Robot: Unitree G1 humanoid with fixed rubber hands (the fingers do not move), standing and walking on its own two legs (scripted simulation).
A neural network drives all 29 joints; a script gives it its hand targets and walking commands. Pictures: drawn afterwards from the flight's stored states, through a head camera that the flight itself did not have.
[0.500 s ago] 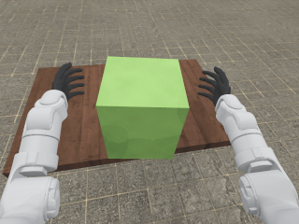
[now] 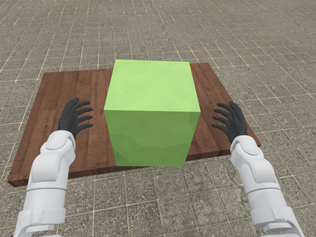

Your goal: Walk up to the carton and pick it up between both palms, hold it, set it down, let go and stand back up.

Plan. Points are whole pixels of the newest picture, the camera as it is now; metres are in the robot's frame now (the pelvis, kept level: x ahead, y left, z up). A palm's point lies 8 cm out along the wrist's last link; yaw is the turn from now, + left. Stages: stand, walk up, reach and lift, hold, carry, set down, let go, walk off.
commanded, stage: set down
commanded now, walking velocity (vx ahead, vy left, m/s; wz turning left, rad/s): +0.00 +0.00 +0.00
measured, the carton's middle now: (151, 115) +0.43 +0.02 +0.05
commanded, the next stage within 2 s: let go in 1.74 s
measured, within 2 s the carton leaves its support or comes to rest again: neither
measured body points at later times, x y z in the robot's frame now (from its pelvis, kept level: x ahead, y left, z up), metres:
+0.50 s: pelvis +0.02 +0.00 +0.00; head +0.02 +0.02 +0.45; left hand +0.26 +0.22 +0.03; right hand +0.26 -0.20 +0.04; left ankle +0.02 +0.13 -0.75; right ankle +0.01 -0.11 -0.75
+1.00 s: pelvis +0.03 +0.01 +0.00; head +0.04 +0.01 +0.45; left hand +0.23 +0.23 -0.01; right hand +0.23 -0.20 -0.01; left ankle +0.02 +0.13 -0.75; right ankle +0.01 -0.11 -0.75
